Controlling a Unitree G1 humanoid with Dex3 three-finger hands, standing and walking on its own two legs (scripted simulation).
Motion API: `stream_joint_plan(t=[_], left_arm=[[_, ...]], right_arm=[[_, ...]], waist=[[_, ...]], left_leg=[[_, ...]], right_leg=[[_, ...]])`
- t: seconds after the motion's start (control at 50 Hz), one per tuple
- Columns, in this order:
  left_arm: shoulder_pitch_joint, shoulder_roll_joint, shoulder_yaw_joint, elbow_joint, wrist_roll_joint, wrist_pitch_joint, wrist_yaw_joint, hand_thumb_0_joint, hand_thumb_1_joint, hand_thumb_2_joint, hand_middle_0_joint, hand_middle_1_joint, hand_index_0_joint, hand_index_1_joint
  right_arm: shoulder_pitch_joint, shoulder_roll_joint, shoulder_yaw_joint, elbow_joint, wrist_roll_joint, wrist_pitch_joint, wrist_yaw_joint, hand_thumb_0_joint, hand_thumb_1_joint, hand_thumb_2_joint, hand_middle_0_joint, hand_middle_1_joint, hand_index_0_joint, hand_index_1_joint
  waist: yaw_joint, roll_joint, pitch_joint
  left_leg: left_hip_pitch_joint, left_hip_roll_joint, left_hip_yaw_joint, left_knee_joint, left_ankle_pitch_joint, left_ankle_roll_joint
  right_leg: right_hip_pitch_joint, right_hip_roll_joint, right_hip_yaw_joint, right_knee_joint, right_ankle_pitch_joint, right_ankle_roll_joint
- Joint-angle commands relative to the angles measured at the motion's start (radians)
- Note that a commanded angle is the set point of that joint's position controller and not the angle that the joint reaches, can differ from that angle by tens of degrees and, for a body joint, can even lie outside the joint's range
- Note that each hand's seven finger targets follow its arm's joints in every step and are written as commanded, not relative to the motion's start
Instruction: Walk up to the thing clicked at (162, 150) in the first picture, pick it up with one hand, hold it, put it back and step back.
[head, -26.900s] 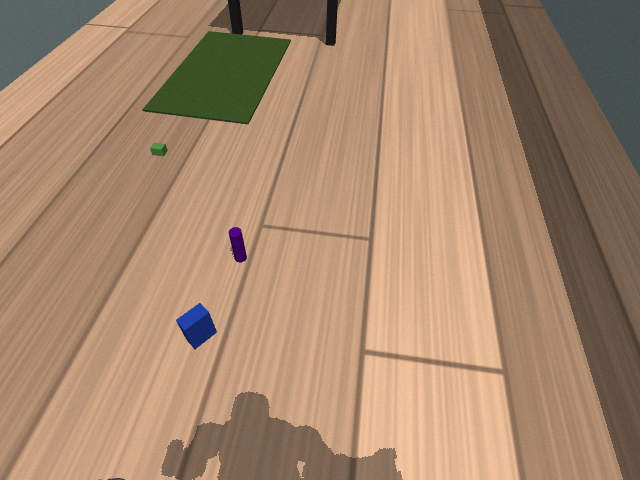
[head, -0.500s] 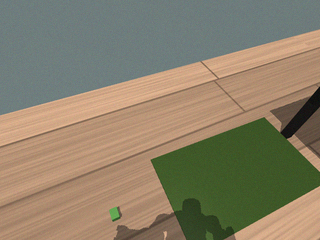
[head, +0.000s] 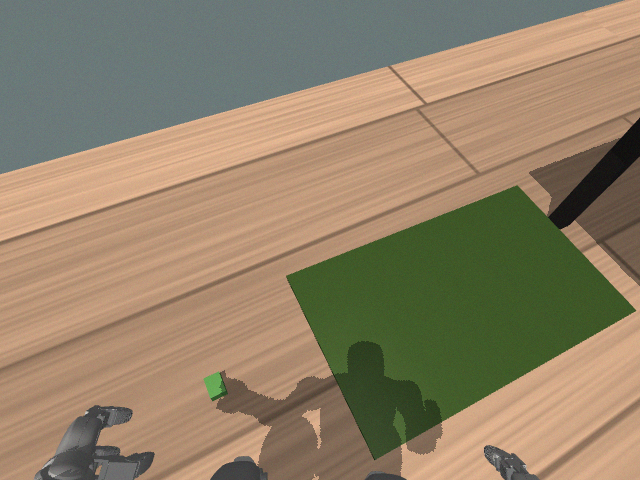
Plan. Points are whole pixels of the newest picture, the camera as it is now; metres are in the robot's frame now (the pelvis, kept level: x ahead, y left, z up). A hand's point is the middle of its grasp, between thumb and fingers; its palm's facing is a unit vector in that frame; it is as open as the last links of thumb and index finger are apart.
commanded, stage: rise first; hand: left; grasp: from above
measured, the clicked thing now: (215, 386) +0.38 +0.26 -0.73
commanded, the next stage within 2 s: none
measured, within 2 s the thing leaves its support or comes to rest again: neither
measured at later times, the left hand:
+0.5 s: hand out of the picture +0.12 +0.29 -0.26, palm faces -0.23 -0.78 -0.58, open 13.9 cm
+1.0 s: hand (151, 422) +0.25 +0.33 -0.47, palm faces -0.33 -0.24 -0.91, open 12.6 cm
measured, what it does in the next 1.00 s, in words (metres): lowers itself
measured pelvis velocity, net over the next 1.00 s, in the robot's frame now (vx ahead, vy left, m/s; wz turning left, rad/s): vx -0.09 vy -0.01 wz -0.08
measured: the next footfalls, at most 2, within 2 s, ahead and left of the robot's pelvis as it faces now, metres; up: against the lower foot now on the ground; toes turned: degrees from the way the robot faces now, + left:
none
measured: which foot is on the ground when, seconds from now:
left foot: down 0.00-1.00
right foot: down 0.00-1.00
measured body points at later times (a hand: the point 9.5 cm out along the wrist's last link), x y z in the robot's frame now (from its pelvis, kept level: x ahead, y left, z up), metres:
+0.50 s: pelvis -0.02 +0.00 -0.12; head +0.11 +0.01 +0.32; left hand +0.14 +0.33 -0.23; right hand +0.18 -0.25 -0.21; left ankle +0.02 +0.12 -0.72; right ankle -0.02 -0.14 -0.72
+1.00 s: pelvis -0.09 -0.01 -0.32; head +0.12 +0.01 +0.08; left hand +0.26 +0.34 -0.41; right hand +0.06 -0.28 -0.46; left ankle +0.02 +0.12 -0.72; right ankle -0.02 -0.14 -0.72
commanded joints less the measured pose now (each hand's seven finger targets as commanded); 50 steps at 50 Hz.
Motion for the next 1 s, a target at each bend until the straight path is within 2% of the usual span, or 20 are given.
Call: stream_joint_plan(t=[0.0,0.06,0.08,0.1,0.12,0.22,0.32,0.38,0.44,0.5,0.58,0.62,0.66,0.7,0.78,0.8,0.84,0.88,0.94,0.98], left_arm=[[0.021,0.191,0.058,-0.126,0.047,0.013,0.036,0.000,-0.510,0.938,-0.163,-1.000,-0.163,-0.999],[0.063,0.194,0.082,-0.190,0.077,-0.002,0.046,0.000,-0.568,0.985,-0.125,-1.015,-0.116,-1.023],[0.042,0.209,0.091,-0.259,0.082,-0.012,0.050,0.000,-0.567,0.985,-0.111,-1.041,-0.107,-1.045],[0.079,0.208,0.095,-0.277,0.092,-0.013,0.051,0.000,-0.573,1.000,-0.102,-1.039,-0.092,-1.049],[0.065,0.185,0.075,-0.333,0.095,-0.018,0.049,0.000,-0.584,1.004,-0.106,-1.040,-0.093,-1.053],[0.162,0.208,0.104,-0.430,0.133,0.005,0.054,0.000,-0.584,1.013,-0.081,-1.046,-0.065,-1.062],[0.229,0.191,0.095,-0.509,0.170,0.026,0.059,0.000,-0.539,0.982,-0.074,-1.064,-0.068,-1.069],[0.123,0.222,0.098,-0.501,0.220,0.015,0.072,0.000,-0.497,0.934,-0.095,-1.057,-0.098,-1.053],[0.090,0.223,0.099,-0.447,0.277,-0.016,0.091,0.000,-0.430,0.885,-0.135,-1.012,-0.141,-1.005],[0.038,0.231,0.078,-0.422,0.349,-0.060,0.120,0.000,-0.372,0.835,-0.189,-0.970,-0.198,-0.960],[-0.007,0.257,0.081,-0.357,0.460,-0.117,0.202,0.000,-0.296,0.770,-0.262,-0.908,-0.275,-0.894],[-0.053,0.316,0.109,-0.362,0.506,-0.129,0.245,0.000,-0.274,0.752,-0.282,-0.897,-0.298,-0.880],[-0.124,0.333,0.101,-0.363,0.547,-0.130,0.288,0.000,-0.303,0.776,-0.268,-0.905,-0.282,-0.891],[-0.184,0.377,0.116,-0.337,0.588,-0.120,0.328,0.000,-0.312,0.798,-0.266,-0.899,-0.276,-0.889],[-0.364,0.420,0.099,-0.283,0.643,-0.109,0.373,0.000,-0.361,0.834,-0.232,-0.962,-0.251,-0.942],[-0.379,0.451,0.109,-0.237,0.663,-0.102,0.383,0.000,-0.357,0.819,-0.251,-0.961,-0.273,-0.939],[-0.440,0.467,0.111,-0.188,0.692,-0.097,0.403,0.000,-0.328,0.805,-0.264,-0.945,-0.288,-0.921],[-0.483,0.503,0.127,-0.154,0.722,-0.089,0.423,0.000,-0.320,0.794,-0.291,-0.927,-0.313,-0.904],[-0.590,0.511,0.101,-0.120,0.764,-0.082,0.447,0.000,-0.266,0.764,-0.300,-0.909,-0.328,-0.880],[-0.624,0.521,0.109,-0.055,0.783,-0.072,0.466,0.000,-0.252,0.746,-0.314,-0.893,-0.344,-0.862]], right_arm=[[-0.022,-0.178,-0.066,-0.162,-0.002,-0.054,0.001,0.000,-0.953,-0.912,0.200,0.300,0.200,0.300],[-0.006,-0.169,-0.072,-0.183,-0.010,-0.073,0.005,0.000,-0.931,-0.906,0.200,0.299,0.200,0.299],[-0.008,-0.168,-0.073,-0.195,-0.013,-0.080,0.005,0.000,-0.923,-0.904,0.200,0.300,0.200,0.300],[-0.008,-0.167,-0.076,-0.200,-0.015,-0.085,0.003,0.000,-0.911,-0.901,0.200,0.300,0.200,0.300],[-0.014,-0.162,-0.075,-0.216,-0.015,-0.092,0.003,0.000,-0.915,-0.902,0.200,0.300,0.200,0.300],[-0.035,-0.155,-0.081,-0.236,-0.020,-0.109,-0.009,0.000,-0.893,-0.897,0.200,0.300,0.200,0.300],[-0.062,-0.151,-0.078,-0.252,-0.020,-0.128,-0.007,0.000,-0.867,-0.890,0.200,0.300,0.200,0.300],[-0.084,-0.154,-0.072,-0.241,-0.021,-0.145,-0.009,0.000,-0.867,-0.890,0.200,0.300,0.200,0.300],[-0.104,-0.160,-0.074,-0.232,-0.026,-0.164,-0.001,0.000,-0.853,-0.886,0.200,0.300,0.200,0.300],[-0.112,-0.172,-0.082,-0.211,-0.028,-0.178,0.009,0.000,-0.866,-0.890,0.200,0.300,0.200,0.300],[-0.133,-0.191,-0.090,-0.184,-0.035,-0.183,0.031,0.000,-0.884,-0.895,0.200,0.300,0.200,0.300],[-0.133,-0.206,-0.097,-0.167,-0.034,-0.176,0.041,0.000,-0.892,-0.897,0.200,0.300,0.200,0.300],[-0.143,-0.212,-0.097,-0.151,-0.043,-0.167,0.049,0.000,-0.899,-0.900,0.200,0.300,0.200,0.300],[-0.145,-0.216,-0.097,-0.134,-0.045,-0.153,0.057,0.000,-0.899,-0.901,0.200,0.300,0.200,0.300],[-0.128,-0.223,-0.095,-0.094,-0.063,-0.136,0.067,0.000,-0.915,-0.906,0.199,0.300,0.200,0.300],[-0.120,-0.226,-0.092,-0.085,-0.065,-0.133,0.068,0.000,-0.930,-0.909,0.200,0.300,0.200,0.300],[-0.114,-0.228,-0.090,-0.070,-0.073,-0.127,0.066,0.000,-0.920,-0.906,0.200,0.300,0.200,0.300],[-0.110,-0.226,-0.086,-0.058,-0.080,-0.123,0.067,0.000,-0.928,-0.909,0.199,0.300,0.200,0.300],[-0.104,-0.224,-0.084,-0.043,-0.089,-0.116,0.067,0.000,-0.910,-0.903,0.200,0.300,0.200,0.300],[-0.091,-0.223,-0.077,-0.024,-0.095,-0.116,0.063,0.000,-0.912,-0.903,0.200,0.299,0.200,0.299]], waist=[[0.025,0.039,-0.191],[0.028,0.070,-0.236],[0.030,0.081,-0.262],[0.030,0.087,-0.289],[0.019,0.088,-0.300],[0.019,0.086,-0.347],[0.024,0.086,-0.383],[-0.003,0.077,-0.362],[0.008,0.074,-0.372],[0.009,0.079,-0.453],[0.036,0.102,-0.541],[0.052,0.116,-0.609],[0.042,0.130,-0.656],[0.054,0.128,-0.701],[0.044,0.119,-0.779],[0.051,0.102,-0.774],[0.045,0.097,-0.759],[0.056,0.099,-0.772],[0.038,0.117,-0.774],[0.028,0.104,-0.748]], left_leg=[[0.018,-0.038,-0.001,0.053,0.143,0.010],[-0.051,-0.029,-0.014,0.141,0.110,0.009],[-0.064,-0.024,-0.019,0.165,0.119,0.009],[-0.065,-0.022,-0.023,0.182,0.110,0.009],[-0.075,-0.019,-0.027,0.203,0.108,0.011],[-0.160,-0.020,-0.026,0.297,0.066,0.019],[-0.253,-0.020,-0.034,0.393,0.055,0.023],[-0.356,-0.020,-0.040,0.465,-0.019,0.025],[-0.457,-0.022,-0.045,0.547,-0.076,0.023],[-0.519,-0.020,-0.047,0.651,-0.029,0.026],[-0.608,-0.016,-0.066,0.765,0.000,0.017],[-0.618,-0.011,-0.072,0.823,0.037,0.013],[-0.660,-0.009,-0.074,0.885,0.035,0.010],[-0.698,-0.006,-0.070,0.941,0.026,0.013],[-0.778,0.001,-0.057,1.056,-0.017,0.020],[-0.814,0.000,-0.054,1.073,-0.043,0.022],[-0.879,0.000,-0.053,1.095,-0.119,0.019],[-0.916,-0.001,-0.047,1.119,-0.164,0.020],[-0.956,0.000,-0.047,1.153,-0.230,0.021],[-0.995,0.001,-0.051,1.172,-0.259,0.024]], right_leg=[[-0.097,0.051,-0.025,0.046,0.140,-0.046],[-0.198,0.049,-0.024,0.147,0.103,-0.048],[-0.221,0.050,-0.026,0.180,0.108,-0.049],[-0.246,0.049,-0.024,0.201,0.099,-0.049],[-0.271,0.048,-0.023,0.222,0.094,-0.048],[-0.347,0.044,-0.012,0.289,0.070,-0.045],[-0.447,0.044,-0.015,0.384,0.053,-0.046],[-0.552,0.044,-0.013,0.452,0.002,-0.045],[-0.669,0.043,-0.013,0.547,-0.054,-0.046],[-0.764,0.044,-0.014,0.647,-0.021,-0.047],[-0.914,0.046,-0.023,0.794,-0.020,-0.053],[-0.966,0.048,-0.027,0.855,0.002,-0.054],[-1.024,0.050,-0.034,0.915,0.004,-0.053],[-1.065,0.054,-0.035,0.953,-0.002,-0.051],[-1.119,0.062,-0.037,1.014,-0.027,-0.045],[-1.126,0.065,-0.039,1.021,-0.049,-0.046],[-1.159,0.068,-0.047,1.043,-0.108,-0.049],[-1.169,0.070,-0.049,1.055,-0.155,-0.050],[-1.237,0.077,-0.052,1.081,-0.224,-0.056],[-1.270,0.081,-0.061,1.098,-0.259,-0.056]])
